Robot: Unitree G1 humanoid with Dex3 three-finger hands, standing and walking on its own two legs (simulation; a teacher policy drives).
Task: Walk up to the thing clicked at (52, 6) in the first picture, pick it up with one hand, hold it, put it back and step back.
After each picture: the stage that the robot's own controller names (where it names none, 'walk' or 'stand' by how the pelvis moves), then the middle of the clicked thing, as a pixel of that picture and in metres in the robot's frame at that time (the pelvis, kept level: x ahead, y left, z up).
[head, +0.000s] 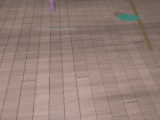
stand; (51, 3) +2.25 +0.40 -0.66
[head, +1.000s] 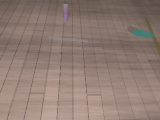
walk; (65, 12) +2.13 +0.15 -0.63
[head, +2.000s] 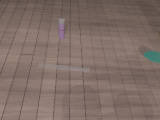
walk; (61, 29) +1.50 +0.17 -0.64
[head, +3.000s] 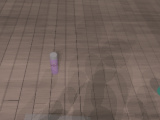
walk; (54, 63) +0.98 +0.21 -0.65
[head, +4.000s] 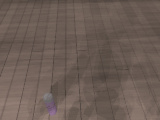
walk; (50, 104) +0.61 +0.23 -0.64
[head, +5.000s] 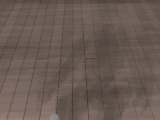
stand; out of the picture +0.42 +0.19 -0.64
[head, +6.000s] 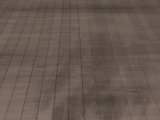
stand; out of the picture +0.40 +0.20 -0.66
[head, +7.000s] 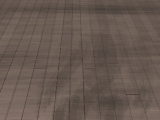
stand; out of the picture +0.37 +0.20 -0.66
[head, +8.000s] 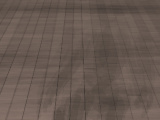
stand; out of the picture +0.37 +0.20 -0.66
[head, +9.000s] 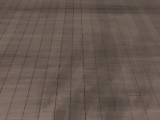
go down; out of the picture +0.36 +0.20 -0.66
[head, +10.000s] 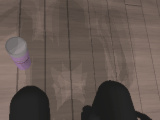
go down; (20, 56) +0.46 +0.20 -0.28
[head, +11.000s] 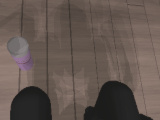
approach; (22, 56) +0.47 +0.20 -0.26
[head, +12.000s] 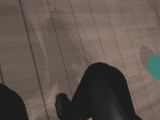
close in; out of the picture +0.45 +0.25 -0.17
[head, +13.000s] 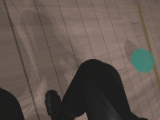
close; out of the picture +0.45 +0.27 -0.17
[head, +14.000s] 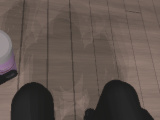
lift; (0, 60) +0.37 +0.25 -0.03
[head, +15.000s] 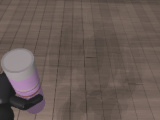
hold; (28, 86) +0.31 +0.16 +0.08
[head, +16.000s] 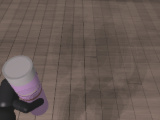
hold; (30, 90) +0.31 +0.16 +0.05
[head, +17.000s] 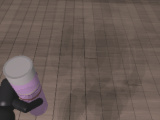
hold; (30, 90) +0.31 +0.17 +0.05
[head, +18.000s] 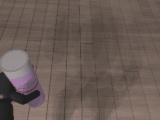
crouch; (27, 83) +0.35 +0.17 +0.01
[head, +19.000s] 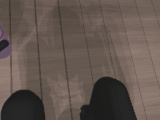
lower; out of the picture +0.49 +0.21 -0.04
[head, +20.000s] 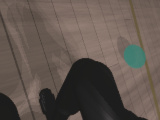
lower; out of the picture +0.45 +0.27 -0.17
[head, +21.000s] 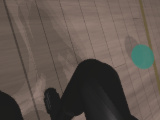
lower; out of the picture +0.45 +0.28 -0.17
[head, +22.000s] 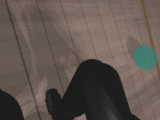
lower; out of the picture +0.44 +0.28 -0.17
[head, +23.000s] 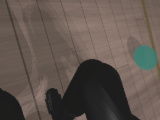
lower; out of the picture +0.44 +0.28 -0.17
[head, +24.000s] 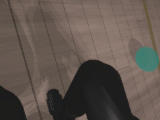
draw back; out of the picture +0.44 +0.27 -0.17
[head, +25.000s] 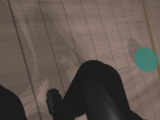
rise; out of the picture +0.44 +0.27 -0.17
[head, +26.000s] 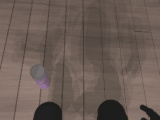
walk; (41, 78) +0.45 +0.19 -0.40
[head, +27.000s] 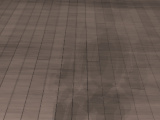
stand; out of the picture +0.39 +0.17 -0.60
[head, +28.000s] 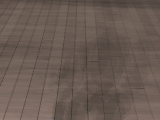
stand; out of the picture +0.39 +0.18 -0.60
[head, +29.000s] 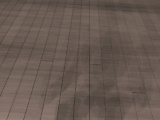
stand; out of the picture +0.39 +0.17 -0.63
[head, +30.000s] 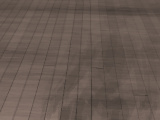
stand; out of the picture +0.40 +0.17 -0.66
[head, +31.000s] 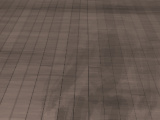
stand; out of the picture +0.38 +0.19 -0.66
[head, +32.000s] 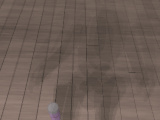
walk; (54, 113) +0.42 +0.16 -0.63
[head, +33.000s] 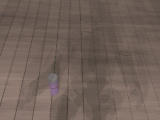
walk; (53, 84) +0.64 +0.17 -0.64
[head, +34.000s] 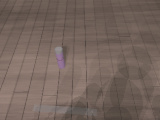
stand; (60, 58) +0.99 +0.25 -0.63
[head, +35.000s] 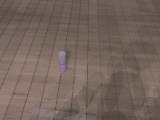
stand; (62, 62) +0.99 +0.17 -0.64
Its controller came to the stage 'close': yes
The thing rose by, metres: 0.69
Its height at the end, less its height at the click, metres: +0.00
